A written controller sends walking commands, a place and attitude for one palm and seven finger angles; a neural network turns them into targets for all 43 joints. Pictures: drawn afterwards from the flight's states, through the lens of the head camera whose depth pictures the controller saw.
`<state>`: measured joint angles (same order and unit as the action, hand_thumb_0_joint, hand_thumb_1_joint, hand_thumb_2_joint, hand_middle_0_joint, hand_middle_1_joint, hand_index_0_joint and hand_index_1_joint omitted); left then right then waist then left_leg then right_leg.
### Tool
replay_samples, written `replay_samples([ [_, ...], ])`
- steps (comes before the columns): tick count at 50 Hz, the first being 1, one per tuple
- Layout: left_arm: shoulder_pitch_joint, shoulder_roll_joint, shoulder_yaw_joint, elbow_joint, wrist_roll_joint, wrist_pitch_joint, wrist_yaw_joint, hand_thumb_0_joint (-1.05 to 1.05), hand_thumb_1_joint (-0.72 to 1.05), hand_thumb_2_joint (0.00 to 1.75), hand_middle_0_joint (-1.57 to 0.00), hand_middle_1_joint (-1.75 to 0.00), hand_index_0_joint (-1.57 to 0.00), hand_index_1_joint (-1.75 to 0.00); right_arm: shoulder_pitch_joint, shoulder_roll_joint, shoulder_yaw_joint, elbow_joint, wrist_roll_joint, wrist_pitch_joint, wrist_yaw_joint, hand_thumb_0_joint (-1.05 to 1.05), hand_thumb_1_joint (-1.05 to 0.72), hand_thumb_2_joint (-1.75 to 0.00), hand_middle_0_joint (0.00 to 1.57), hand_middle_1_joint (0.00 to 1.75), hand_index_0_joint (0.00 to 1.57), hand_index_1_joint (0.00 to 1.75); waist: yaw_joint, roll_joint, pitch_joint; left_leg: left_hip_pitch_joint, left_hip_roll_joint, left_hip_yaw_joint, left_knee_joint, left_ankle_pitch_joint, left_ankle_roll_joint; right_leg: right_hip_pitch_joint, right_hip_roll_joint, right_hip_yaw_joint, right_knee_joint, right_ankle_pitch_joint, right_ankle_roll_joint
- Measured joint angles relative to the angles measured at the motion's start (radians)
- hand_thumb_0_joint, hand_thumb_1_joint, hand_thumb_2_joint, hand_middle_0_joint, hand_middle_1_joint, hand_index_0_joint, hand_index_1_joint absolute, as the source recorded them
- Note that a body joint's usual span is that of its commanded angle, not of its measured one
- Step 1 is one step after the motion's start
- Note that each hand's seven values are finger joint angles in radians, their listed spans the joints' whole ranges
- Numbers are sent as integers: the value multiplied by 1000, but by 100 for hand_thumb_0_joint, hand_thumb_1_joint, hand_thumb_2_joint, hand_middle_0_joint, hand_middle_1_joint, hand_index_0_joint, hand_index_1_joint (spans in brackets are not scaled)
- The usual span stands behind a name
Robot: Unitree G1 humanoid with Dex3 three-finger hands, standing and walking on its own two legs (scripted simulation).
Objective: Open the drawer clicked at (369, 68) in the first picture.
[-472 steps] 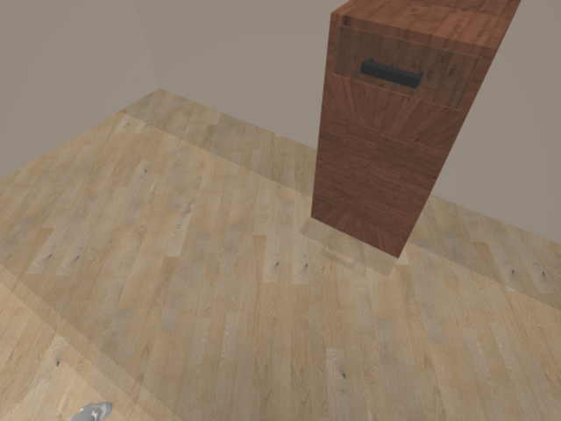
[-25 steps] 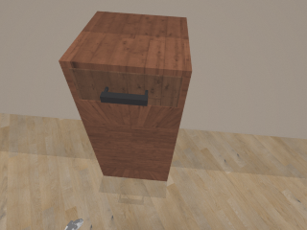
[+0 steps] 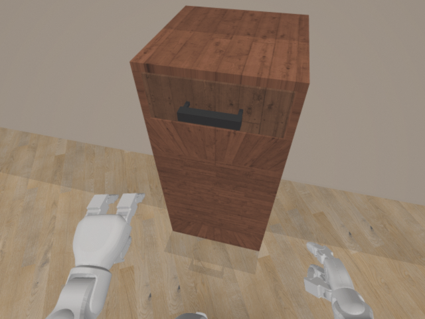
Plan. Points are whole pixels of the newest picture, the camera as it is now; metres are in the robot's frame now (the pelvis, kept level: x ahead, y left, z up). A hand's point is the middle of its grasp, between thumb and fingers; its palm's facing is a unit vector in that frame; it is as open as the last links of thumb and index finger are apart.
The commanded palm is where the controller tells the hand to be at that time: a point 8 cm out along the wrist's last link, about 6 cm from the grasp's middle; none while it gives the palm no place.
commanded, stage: raise the hand with hooked fingers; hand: left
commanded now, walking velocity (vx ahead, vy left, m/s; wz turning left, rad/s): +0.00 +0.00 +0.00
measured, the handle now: (211, 113) +0.58 +0.09 +0.07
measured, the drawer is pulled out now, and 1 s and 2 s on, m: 0.00 0.00 0.00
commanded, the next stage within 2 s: move the hooked fingers above the handle in 1.30 s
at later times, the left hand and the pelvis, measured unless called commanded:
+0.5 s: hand (128, 173) +0.33 +0.21 +0.11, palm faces +0.07 -0.08 -0.99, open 12.6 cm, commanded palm +0.30 +0.21 +0.17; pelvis +0.06 -0.01 +0.04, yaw -1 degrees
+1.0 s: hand (122, 120) +0.38 +0.22 +0.19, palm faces +0.06 -0.04 -1.00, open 13.9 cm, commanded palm +0.34 +0.23 +0.24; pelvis +0.06 -0.02 +0.05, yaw +0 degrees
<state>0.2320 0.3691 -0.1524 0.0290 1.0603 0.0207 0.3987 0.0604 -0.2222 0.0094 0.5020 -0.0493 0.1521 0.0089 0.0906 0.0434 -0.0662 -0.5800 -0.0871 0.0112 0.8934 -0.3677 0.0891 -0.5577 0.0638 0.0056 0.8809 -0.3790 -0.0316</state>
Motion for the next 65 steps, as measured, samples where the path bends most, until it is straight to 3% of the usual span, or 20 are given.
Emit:
replay_samples([
  [5,-29,-2,15,-36,-50,20,-96,0,27,64,-26,-70,-26,-70,15,38,35,21,13,9,-1,1,-91,-90,20,30,21,30,1,16,8,82,2,3,-94,22,-2,76,2,14,-88,24,-1],
  [9,-16,13,30,-72,-51,-14,-151,0,18,60,-27,-76,-27,-75,43,49,51,33,12,4,0,1,-91,-90,21,30,21,30,-2,17,21,135,5,14,-170,42,-5,119,5,33,-152,43,-3],
  [14,6,54,65,-124,-54,-61,-169,0,6,55,-28,-84,-28,-83,71,27,36,57,8,4,1,1,-91,-90,21,30,21,30,-2,24,35,172,9,19,-226,50,-9,150,8,44,-202,52,-7],
  [19,-16,74,99,-148,-85,-61,-175,0,-5,50,-29,-91,-29,-90,80,-14,0,86,15,11,-6,1,-91,-90,21,30,21,30,-3,31,40,197,4,13,-263,53,-11,174,4,43,-231,50,-9],
  [26,-90,105,115,-152,-121,-32,-239,0,-21,43,-30,-101,-30,-101,60,-48,-24,96,27,22,-15,1,-91,-90,20,30,20,30,-9,29,44,250,2,5,-325,65,-16,223,1,41,-283,55,-14],
  [36,-216,168,132,-152,-173,-14,-355,0,-42,34,-31,-115,-31,-114,12,-45,-13,75,44,46,-12,1,-91,-90,20,30,20,30,-10,35,49,316,4,-10,-398,89,-22,292,2,34,-359,78,-19],
  [49,-393,224,149,-89,-224,-18,-504,0,-49,31,-32,-120,-31,-119,19,-34,14,80,61,68,-9,1,-91,-90,20,30,20,30,-14,44,63,344,0,-32,-440,121,-20,331,-4,15,-416,110,-17],
  [57,-356,222,168,-103,-242,-62,-523,0,-49,31,-32,-120,-31,-120,57,-47,4,79,60,68,3,1,-91,-90,20,30,20,30,-17,45,71,333,-4,-25,-448,136,-13,318,-9,21,-420,124,-8],
  [65,-351,224,158,-107,-227,-110,-463,0,-49,31,-32,-120,-32,-120,71,-50,-10,106,61,59,-3,1,-91,-90,20,30,20,30,-8,41,84,319,-11,-27,-440,144,-7,308,-16,16,-415,130,-1],
])
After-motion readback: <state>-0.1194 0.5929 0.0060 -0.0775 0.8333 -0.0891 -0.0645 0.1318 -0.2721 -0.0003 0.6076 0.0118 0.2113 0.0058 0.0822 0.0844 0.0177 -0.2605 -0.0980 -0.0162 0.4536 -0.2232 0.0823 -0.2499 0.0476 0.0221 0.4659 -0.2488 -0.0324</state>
